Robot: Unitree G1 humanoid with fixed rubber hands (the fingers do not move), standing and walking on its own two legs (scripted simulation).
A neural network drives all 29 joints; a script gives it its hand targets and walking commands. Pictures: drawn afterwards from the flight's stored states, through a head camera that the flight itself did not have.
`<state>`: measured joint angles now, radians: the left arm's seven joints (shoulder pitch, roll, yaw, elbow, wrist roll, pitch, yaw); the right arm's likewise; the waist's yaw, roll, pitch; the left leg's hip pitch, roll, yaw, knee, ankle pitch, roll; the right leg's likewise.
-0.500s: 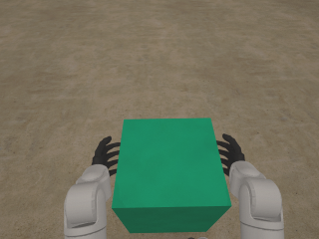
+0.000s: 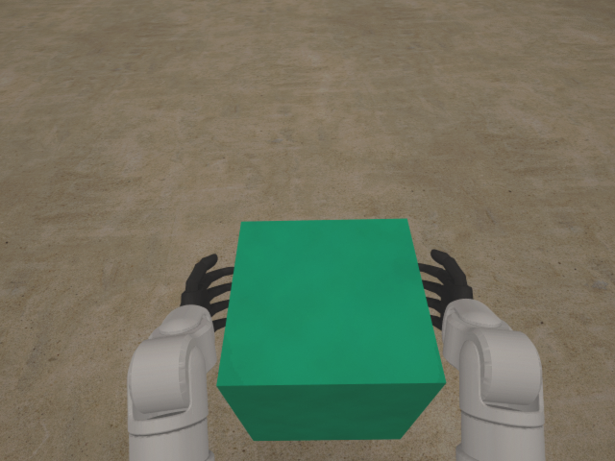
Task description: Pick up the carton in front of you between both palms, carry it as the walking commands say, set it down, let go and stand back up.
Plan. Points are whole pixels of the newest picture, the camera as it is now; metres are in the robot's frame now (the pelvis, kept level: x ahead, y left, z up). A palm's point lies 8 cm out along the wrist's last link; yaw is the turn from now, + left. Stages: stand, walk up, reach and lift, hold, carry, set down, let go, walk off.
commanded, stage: carry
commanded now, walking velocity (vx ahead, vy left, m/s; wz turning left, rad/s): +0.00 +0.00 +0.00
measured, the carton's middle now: (325, 336) +0.28 +0.00 +0.01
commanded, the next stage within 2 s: none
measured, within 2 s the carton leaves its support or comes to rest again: neither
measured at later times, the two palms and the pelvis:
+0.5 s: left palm (226, 223) +0.41 +0.13 +0.10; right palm (439, 223) +0.40 -0.17 +0.10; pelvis +0.14 -0.01 +0.01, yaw -1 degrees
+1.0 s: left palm (250, 216) +0.43 +0.10 +0.10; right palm (458, 219) +0.42 -0.20 +0.09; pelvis +0.15 -0.04 +0.01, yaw -2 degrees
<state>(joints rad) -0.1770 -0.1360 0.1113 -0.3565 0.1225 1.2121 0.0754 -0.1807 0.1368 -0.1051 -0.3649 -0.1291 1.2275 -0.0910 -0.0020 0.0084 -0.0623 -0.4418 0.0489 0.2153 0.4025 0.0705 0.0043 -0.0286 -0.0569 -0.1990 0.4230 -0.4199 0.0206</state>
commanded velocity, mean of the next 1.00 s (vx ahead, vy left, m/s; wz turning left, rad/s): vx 0.00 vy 0.00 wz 0.00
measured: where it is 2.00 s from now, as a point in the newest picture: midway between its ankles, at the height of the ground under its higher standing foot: outside the picture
